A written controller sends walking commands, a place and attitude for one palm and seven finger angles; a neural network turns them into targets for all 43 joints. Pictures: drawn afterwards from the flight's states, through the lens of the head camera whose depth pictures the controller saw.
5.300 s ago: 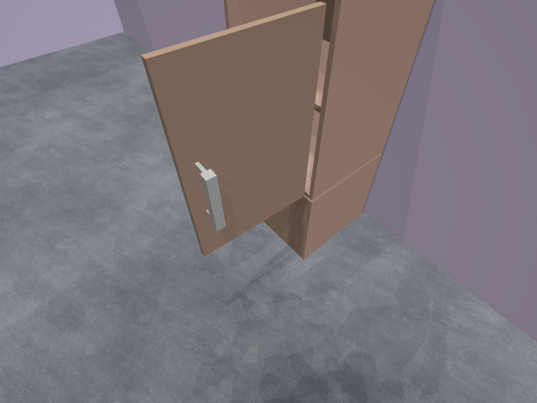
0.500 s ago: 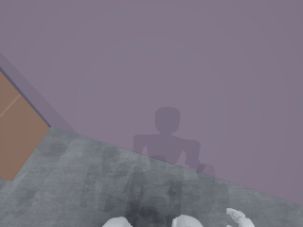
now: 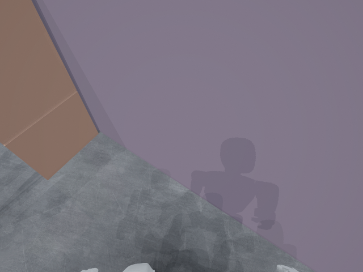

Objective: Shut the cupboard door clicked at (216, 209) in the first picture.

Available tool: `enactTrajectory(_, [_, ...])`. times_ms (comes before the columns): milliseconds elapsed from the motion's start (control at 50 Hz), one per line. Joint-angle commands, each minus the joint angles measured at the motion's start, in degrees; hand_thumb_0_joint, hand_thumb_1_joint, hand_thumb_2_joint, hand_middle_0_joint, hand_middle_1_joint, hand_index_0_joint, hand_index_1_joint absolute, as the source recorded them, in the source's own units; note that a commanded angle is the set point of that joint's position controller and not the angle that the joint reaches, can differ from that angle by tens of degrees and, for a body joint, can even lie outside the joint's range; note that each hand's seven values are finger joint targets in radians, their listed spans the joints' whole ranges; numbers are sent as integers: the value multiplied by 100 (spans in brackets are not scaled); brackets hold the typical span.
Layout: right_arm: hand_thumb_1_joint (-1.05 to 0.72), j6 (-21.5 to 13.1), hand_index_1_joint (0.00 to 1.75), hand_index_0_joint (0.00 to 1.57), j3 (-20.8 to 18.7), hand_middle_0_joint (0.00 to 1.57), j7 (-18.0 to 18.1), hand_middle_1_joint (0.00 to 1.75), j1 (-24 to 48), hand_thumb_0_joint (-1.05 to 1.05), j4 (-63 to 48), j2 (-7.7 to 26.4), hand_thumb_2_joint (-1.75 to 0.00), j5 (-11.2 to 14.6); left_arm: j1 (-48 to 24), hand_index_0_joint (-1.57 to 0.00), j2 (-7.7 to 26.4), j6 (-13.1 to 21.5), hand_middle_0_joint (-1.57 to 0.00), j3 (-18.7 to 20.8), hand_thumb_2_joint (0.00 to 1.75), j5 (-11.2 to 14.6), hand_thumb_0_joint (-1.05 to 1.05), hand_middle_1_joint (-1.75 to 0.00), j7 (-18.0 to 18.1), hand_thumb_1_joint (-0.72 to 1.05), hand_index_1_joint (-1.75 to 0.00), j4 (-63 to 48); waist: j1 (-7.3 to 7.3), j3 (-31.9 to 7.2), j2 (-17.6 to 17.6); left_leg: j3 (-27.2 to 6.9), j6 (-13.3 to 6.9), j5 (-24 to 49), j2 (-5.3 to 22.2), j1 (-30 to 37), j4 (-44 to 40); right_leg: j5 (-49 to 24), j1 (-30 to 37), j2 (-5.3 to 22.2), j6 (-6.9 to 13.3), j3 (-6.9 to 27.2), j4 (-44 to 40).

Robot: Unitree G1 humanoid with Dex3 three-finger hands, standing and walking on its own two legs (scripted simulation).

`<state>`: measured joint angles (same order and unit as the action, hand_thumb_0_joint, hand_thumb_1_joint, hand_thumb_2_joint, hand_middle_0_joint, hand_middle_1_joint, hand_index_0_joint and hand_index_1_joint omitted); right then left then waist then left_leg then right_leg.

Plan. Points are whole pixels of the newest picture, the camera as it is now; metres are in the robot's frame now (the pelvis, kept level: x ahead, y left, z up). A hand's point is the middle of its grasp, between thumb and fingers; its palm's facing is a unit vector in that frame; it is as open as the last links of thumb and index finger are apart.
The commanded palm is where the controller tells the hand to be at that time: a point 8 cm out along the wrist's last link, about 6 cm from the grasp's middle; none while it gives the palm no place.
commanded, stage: turn to face it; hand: left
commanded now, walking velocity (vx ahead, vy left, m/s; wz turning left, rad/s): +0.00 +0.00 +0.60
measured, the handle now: out of the picture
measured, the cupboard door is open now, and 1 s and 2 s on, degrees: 87 87 87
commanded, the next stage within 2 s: take the last steps up to it in 1.38 s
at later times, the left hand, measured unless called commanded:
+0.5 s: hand out of the picture +0.05 +0.17 -0.15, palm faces +0.30 -0.91 -0.29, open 7.4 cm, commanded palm none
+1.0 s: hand out of the picture +0.01 +0.17 -0.15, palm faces +0.59 -0.75 -0.31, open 7.4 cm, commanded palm none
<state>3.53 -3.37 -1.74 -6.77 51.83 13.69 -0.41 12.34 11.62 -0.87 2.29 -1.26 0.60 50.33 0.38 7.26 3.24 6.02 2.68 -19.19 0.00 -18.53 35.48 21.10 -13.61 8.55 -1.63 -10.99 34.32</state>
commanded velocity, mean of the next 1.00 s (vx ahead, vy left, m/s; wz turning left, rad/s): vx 0.00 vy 0.00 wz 0.59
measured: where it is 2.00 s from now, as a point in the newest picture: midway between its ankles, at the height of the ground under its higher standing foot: outside the picture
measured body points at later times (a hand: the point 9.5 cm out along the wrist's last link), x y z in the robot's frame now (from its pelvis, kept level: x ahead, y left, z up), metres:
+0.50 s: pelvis +0.03 -0.05 +0.01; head +0.09 -0.05 +0.45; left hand +0.04 +0.22 -0.12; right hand +0.18 -0.28 -0.15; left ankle -0.03 +0.07 -0.66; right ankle +0.04 -0.17 -0.73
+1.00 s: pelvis +0.06 -0.07 -0.01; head +0.11 -0.05 +0.44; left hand -0.02 +0.21 -0.13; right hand +0.28 -0.23 -0.16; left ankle -0.01 +0.06 -0.72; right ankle +0.14 -0.17 -0.74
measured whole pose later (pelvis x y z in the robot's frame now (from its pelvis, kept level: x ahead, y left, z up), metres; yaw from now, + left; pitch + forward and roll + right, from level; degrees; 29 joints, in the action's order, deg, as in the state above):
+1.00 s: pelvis +0.06 -0.07 -0.01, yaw +37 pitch +1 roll +1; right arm 4.0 -4.1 -0.6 -9.2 52.5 13.7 -0.8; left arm 8.9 14.3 -1.4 3.7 -1.3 0.6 48.9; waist 0.1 5.5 -1.4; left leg -6.5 2.0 -23.0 -1.2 -22.2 41.1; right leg 18.8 -18.0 2.7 -1.1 -2.7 35.0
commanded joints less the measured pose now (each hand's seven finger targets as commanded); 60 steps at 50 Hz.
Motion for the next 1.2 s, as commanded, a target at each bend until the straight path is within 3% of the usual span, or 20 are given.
enactTrajectory(0, [-90, -203, 30, 20, -409, 20, 100, 30, -1097, 0, -254, 1607, -90, -107, -196, -20, 709, 25, -20, 234, 90, 95, 0, -30, 51, 90, -30, -702, 539, -1516, -2207, -3086, -1660, 4870, 2499, 2292, -1304, 1832, -1930, -215, -364, 366, 2760])
enactTrajectory(20, [-90, -194, 30, 20, -412, 20, 164, 30, -1324, 0, -117, 1566, -90, -101, -634, -20, 891, -64, -20, 248, 90, 26, 0, -30, 90, 90, -30, -785, 638, -1441, -1289, -3036, -1815, 4131, 2484, 2028, -1257, 1712, -2118, -213, -292, 965, 3267])
enactTrajectory(120, [-90, -252, 30, 20, -266, 20, 276, 30, -323, 0, -344, 1094, -90, -106, -420, -20, 740, -136, -20, 286, 90, 44, 0, -30, 1, 90, -30, -406, 69, -958, -1307, -1990, -1156, 2579, 1338, 936, -1485, 395, -1629, -325, -316, 1098, 2839])
enactTrajectory(280, [-90, -143, 30, 20, -368, 20, 214, 30, 17, 0, -462, 1138, -90, -79, 79, -20, 787, -12, -20, 289, 90, 71, 0, -30, 17, 90, -30, -385, -193, -1028, -1190, -2269, -844, 1778, 861, -138, -926, -488, 491, -843, -192, 782, -395])
enactTrajectory(300, [-90, -134, 30, 20, -344, 20, 188, 30, 48, 0, -538, 925, -90, -35, 337, -20, 1062, 48, -20, 359, 90, 41, 0, -30, 62, 90, -30, -359, -336, -1057, -499, -2029, -559, 922, 484, -798, -320, -557, 1205, -276, -65, 1330, -1312])
enactTrajectory(320, [-90, -135, 30, 20, -287, 20, 150, 30, -19, 0, -666, 514, -90, -2, 440, -20, 1591, 98, -20, 467, 90, -56, 0, -30, 115, 90, -30, -362, -382, -1028, 1233, -930, -68, -923, -395, -1704, 1048, -698, 1522, 1362, 537, 3057, -1960])
enactTrajectory(340, [-90, -120, 30, 20, -299, 20, 114, 30, 77, 0, -730, 643, -90, -47, 356, -20, 1693, 78, -20, 417, 90, -38, 0, -30, 116, 90, -30, -432, -386, -919, 1204, -909, -89, -1725, -259, -1467, 2461, -990, 653, 2022, 1064, 3238, -2070])
enactTrajectory(380, [-90, -56, 30, 20, -324, 20, 107, 30, -12, 0, -563, 599, -90, -52, -127, -20, 1176, 97, -20, 349, 90, -6, 0, -30, 175, 90, -30, -525, -58, -836, 1163, -957, -52, -1167, 91, -1562, 3479, -2133, 544, 1450, 1093, 2446, -1600])
enactTrajectory(440, [-90, -45, 30, 20, -180, 20, 28, 30, 103, 0, -487, 366, -90, -19, -162, -20, 1051, 128, -20, 295, 90, -20, 0, -30, 150, 90, -30, -513, -54, -843, 1049, -462, 99, -907, 161, -1129, 2321, -3682, 802, 986, 851, 1129, -1171])
enactTrajectory(520, [-90, -108, 30, 20, -90, 20, -11, 30, 366, 0, -530, 243, -90, -2, 278, -20, 1329, 121, -20, 382, 90, -37, 0, -30, 128, 90, -30, -316, -293, -936, 874, -4, 56, -714, -25, -607, 767, -4222, 1196, 1085, 772, 920, -789])
enactTrajectory(580, [-90, -146, 30, 20, -116, 20, 4, 30, -33, 0, -447, 399, -90, -19, 209, -20, 1367, 98, -20, 411, 90, 14, 0, -30, 93, 90, -30, -265, -47, -1076, 752, 46, -62, 276, -64, 331, -515, -3790, 855, 1012, 426, 591, -160])
enactTrajectory(600, [-90, -178, 30, 20, -176, 20, 12, 30, -363, 0, -374, 637, -90, -46, 111, -20, 1315, 71, -20, 410, 90, 63, 0, -30, 72, 90, -30, -323, 171, -1258, 239, -160, -193, 1128, 116, 1171, -1065, -3308, 279, 922, 188, 416, 497])
enactTrajectory(640, [-90, -186, 30, 20, -428, 20, 100, 30, -1128, 0, -235, 1663, -90, -109, -283, -20, 762, -4, -20, 229, 90, 75, 0, -30, 47, 90, -30, -733, 570, -1406, -2047, -3095, -1673, 4231, 2490, 2111, -1386, 1870, -1949, -219, -338, 483, 2750])
enactTrajectory(760, [-90, -238, 30, 20, -283, 20, 255, 30, -216, 0, -377, 1138, -90, -121, -353, -20, 748, -130, -20, 282, 90, 51, 0, -30, -6, 90, -30, -417, 74, -963, -1315, -2010, -1174, 2382, 1328, 894, -1462, 525, -1518, -349, -289, 1034, 2549])
enactTrajectory(900, [-90, -130, 30, 20, -345, 20, 209, 30, 121, 0, -470, 1124, -90, -95, 174, -20, 767, -20, -20, 292, 90, 70, 0, -30, 7, 90, -30, -332, -207, -975, -1201, -2215, -885, 1569, 902, -216, -965, -342, 459, -809, -185, 752, -215])
enactTrajectory(920, [-90, -128, 30, 20, -325, 20, 189, 30, 169, 0, -544, 926, -90, -43, 453, -20, 1003, 44, -20, 354, 90, 40, 0, -30, 45, 90, -30, -306, -368, -1079, -598, -1965, -607, 969, 523, -673, -349, -560, 1101, -369, -100, 1190, -1206])
enactTrajectory(940, [-90, -134, 30, 20, -269, 20, 152, 30, 77, 0, -648, 513, -90, 1, 577, -20, 1537, 109, -20, 464, 90, -54, 0, -30, 101, 90, -30, -302, -400, -1085, 1200, -965, -114, -718, -351, -1625, 1004, -756, 1558, 1220, 470, 2945, -1918])
enactTrajectory(960, [-90, -122, 30, 20, -280, 20, 117, 30, 151, 0, -729, 627, -90, -42, 485, -20, 1673, 94, -20, 420, 90, -39, 0, -30, 106, 90, -30, -361, -404, -970, 1369, -900, -100, -1741, -293, -1452, 2402, -1175, 774, 1980, 1034, 3236, -2046])
enactTrajectory(1060, [-90, -9, 30, 20, -185, 20, 40, 30, 118, 0, -428, 363, -90, -43, -75, -20, 980, 138, -20, 255, 90, -12, 0, -30, 136, 90, -30, -460, -42, -724, 964, -588, 51, -775, 94, -1174, 2825, -3048, 522, 948, 844, 1267, -1387])
enactTrajectory(1180, [-90, -138, 30, 20, -48, 20, 50, 30, 270, 0, -375, 141, -90, 5, 470, -20, 1236, 158, -20, 369, 90, -44, 0, -30, 123, 90, -30, -82, -271, -1082, 903, -73, -9, -618, -107, -385, 335, -4364, 1410, 1029, 797, 1061, -739])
